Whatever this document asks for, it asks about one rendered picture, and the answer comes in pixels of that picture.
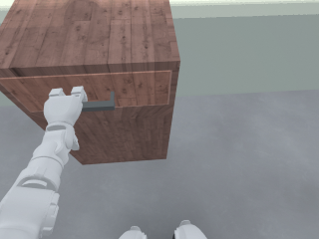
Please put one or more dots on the left robot hand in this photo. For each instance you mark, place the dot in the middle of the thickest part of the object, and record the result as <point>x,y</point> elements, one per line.
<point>67,109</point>

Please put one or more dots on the robot left forearm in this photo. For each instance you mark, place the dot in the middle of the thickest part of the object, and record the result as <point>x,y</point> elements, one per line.
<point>45,167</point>

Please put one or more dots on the robot right shin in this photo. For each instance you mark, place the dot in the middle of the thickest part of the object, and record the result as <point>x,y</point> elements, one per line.
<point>184,222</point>

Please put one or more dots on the drawer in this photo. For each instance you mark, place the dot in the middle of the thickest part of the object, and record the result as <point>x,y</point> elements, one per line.
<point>131,88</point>

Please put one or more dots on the robot left upper arm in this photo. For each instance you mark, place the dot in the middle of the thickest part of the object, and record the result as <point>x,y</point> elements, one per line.
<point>29,213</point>

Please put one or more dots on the handle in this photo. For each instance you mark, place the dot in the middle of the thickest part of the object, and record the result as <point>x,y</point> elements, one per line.
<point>99,106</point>

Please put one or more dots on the cabinet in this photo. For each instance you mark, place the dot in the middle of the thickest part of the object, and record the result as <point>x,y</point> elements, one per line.
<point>79,37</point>

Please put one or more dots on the right robot thigh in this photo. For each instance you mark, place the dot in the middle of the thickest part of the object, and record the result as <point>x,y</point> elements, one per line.
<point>188,231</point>

